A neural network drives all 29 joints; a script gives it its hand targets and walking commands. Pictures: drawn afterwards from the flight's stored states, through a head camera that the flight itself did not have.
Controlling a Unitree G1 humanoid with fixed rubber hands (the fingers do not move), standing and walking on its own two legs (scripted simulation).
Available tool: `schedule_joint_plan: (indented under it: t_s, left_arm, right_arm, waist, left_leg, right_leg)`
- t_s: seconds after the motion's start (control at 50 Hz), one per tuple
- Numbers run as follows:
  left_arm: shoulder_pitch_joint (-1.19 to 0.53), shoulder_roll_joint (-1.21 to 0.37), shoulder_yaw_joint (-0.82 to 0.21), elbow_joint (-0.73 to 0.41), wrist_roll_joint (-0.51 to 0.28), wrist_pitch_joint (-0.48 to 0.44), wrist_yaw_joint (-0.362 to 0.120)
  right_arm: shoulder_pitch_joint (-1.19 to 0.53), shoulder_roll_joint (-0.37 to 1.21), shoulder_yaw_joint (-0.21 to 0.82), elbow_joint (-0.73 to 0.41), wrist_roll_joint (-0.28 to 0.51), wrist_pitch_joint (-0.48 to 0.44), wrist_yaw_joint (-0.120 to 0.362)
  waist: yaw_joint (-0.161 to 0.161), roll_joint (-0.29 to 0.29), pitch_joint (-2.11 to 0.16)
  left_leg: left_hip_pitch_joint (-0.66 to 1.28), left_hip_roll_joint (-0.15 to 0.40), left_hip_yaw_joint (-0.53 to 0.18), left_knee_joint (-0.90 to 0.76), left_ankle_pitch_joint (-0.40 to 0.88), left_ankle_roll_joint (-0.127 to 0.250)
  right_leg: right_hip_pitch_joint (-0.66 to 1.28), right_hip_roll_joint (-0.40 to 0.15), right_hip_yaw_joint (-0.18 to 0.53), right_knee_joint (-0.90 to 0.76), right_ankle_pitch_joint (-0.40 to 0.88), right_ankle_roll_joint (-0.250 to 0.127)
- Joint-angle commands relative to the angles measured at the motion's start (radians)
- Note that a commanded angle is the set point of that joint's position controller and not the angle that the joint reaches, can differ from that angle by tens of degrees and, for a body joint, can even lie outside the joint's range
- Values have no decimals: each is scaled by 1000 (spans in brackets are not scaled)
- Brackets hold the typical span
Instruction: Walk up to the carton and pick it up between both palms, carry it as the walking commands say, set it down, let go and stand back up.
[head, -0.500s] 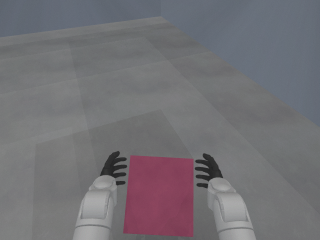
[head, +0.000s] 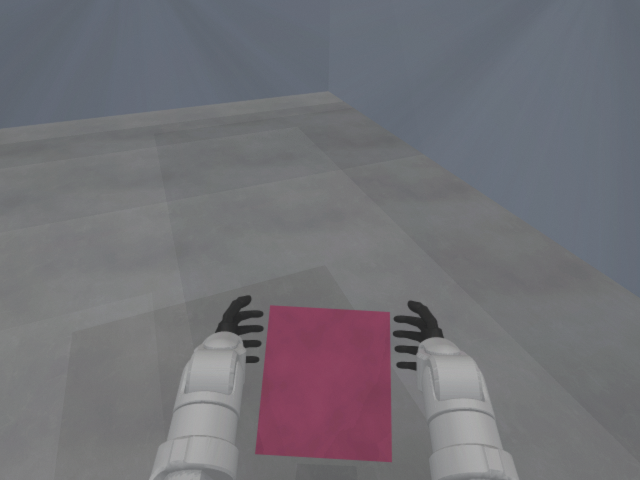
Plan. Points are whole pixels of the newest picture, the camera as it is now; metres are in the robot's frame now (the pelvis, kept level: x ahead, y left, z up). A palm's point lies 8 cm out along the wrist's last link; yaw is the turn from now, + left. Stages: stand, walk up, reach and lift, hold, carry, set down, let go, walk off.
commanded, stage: hold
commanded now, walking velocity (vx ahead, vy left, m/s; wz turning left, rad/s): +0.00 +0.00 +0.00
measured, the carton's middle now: (325, 380) +0.33 +0.01 -0.07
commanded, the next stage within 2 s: set down in 0.08 s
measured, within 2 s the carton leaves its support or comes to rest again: neither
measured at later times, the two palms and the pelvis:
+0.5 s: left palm (240, 363) +0.30 +0.13 +0.01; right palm (433, 368) +0.30 -0.14 +0.01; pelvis +0.00 -0.01 +0.00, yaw +0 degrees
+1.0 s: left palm (247, 397) +0.31 +0.13 -0.09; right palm (415, 398) +0.31 -0.13 -0.09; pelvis -0.04 -0.01 -0.05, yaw +0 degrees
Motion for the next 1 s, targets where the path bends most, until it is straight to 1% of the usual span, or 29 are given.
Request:
schedule_joint_plan:
  t_s: [0.0, 0.06, 0.08, 0.16, 0.22, 0.42, 0.52, 0.6, 0.7, 0.78, 0.88, 0.98]
  left_arm:
    - [-534, -988, -508, -82, -299, -54, -266]
    - [-504, -982, -533, -121, -310, -49, -262]
    - [-490, -1094, -597, -175, -338, -49, -269]
    - [-448, -1033, -516, -104, -297, -45, -262]
    - [-439, -1013, -480, -68, -276, -63, -258]
    - [-479, -975, -413, 26, -231, -177, -246]
    - [-496, -954, -370, 86, -193, -251, -239]
    - [-521, -933, -334, 145, -159, -319, -236]
    - [-569, -916, -322, 186, -138, -400, -236]
    - [-626, -915, -322, 209, -125, -447, -232]
    - [-684, -913, -326, 225, -108, -483, -229]
    - [-728, -921, -345, 226, -113, -501, -230]
  right_arm:
    - [-509, 1021, 502, -80, 303, -61, 269]
    - [-475, 1019, 522, -113, 310, -59, 266]
    - [-440, 1037, 539, -184, 336, -68, 265]
    - [-437, 994, 504, -140, 315, -57, 263]
    - [-449, 988, 486, -117, 306, -69, 264]
    - [-454, 995, 403, 11, 243, -171, 245]
    - [-460, 1007, 367, 91, 205, -243, 230]
    - [-477, 1007, 332, 161, 172, -311, 220]
    - [-511, 998, 311, 216, 139, -395, 208]
    - [-569, 977, 299, 246, 117, -449, 205]
    - [-630, 960, 297, 262, 92, -492, 209]
    - [-678, 961, 325, 250, 92, -510, 212]
  waist:
    - [9, -5, -245]
    - [14, 0, -251]
    - [-51, 8, -293]
    - [-22, 15, -204]
    - [-6, 4, -192]
    - [-12, -9, -266]
    - [-10, -16, -307]
    - [-5, -23, -335]
    - [0, -28, -394]
    - [-1, -17, -444]
    - [5, -10, -508]
    - [10, -10, -610]
  left_leg:
    - [-45, -40, -105, -103, 140, -8]
    - [-27, -40, -105, -105, 177, -12]
    - [-16, -24, -139, -91, 174, 12]
    - [-84, -24, -138, -109, 76, 16]
    - [-105, -25, -137, -100, 59, 23]
    - [-164, -40, -125, -17, 101, 28]
    - [-244, -51, -121, 36, 116, 31]
    - [-321, -59, -120, 81, 99, 36]
    - [-406, -67, -113, 137, 74, 35]
    - [-484, -68, -104, 185, 23, 31]
    - [-578, -75, -89, 254, -30, 29]
    - [-650, -85, -78, 333, -43, 23]
  right_leg:
    - [112, 61, 93, -64, 122, -2]
    - [114, 63, 96, -69, 144, -3]
    - [128, 75, 106, -62, 169, -28]
    - [123, 65, 104, -66, 89, -24]
    - [117, 64, 106, -53, 75, -22]
    - [39, 62, 113, 22, 122, -19]
    - [-13, 62, 118, 74, 144, -15]
    - [-71, 66, 123, 121, 131, -12]
    - [-152, 75, 123, 176, 110, -11]
    - [-241, 83, 116, 226, 53, -13]
    - [-346, 94, 104, 296, -8, -14]
    - [-430, 104, 91, 374, -27, -11]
